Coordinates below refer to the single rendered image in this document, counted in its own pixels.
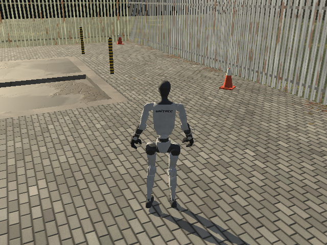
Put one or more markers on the robot right thigh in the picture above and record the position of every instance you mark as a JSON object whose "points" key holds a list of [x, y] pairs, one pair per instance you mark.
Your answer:
{"points": [[173, 157]]}

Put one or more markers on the left robot upper arm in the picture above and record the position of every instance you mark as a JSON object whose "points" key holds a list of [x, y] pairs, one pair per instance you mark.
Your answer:
{"points": [[144, 116]]}

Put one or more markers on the robot right shin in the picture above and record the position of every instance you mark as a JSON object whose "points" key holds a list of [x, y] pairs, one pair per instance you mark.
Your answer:
{"points": [[172, 185]]}

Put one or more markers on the robot right forearm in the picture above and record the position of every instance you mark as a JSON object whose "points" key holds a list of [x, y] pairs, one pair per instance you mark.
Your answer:
{"points": [[188, 133]]}

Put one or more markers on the robot left hand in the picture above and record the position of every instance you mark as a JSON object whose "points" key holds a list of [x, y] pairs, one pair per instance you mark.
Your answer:
{"points": [[135, 141]]}

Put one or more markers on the robot right hand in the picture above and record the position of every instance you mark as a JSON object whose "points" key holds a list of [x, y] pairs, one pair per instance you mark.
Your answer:
{"points": [[186, 140]]}

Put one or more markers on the right robot upper arm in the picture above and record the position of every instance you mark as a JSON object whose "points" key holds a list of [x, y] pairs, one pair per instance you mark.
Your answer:
{"points": [[182, 116]]}

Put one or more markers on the robot left forearm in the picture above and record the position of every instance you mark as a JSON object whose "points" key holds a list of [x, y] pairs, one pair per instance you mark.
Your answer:
{"points": [[137, 133]]}

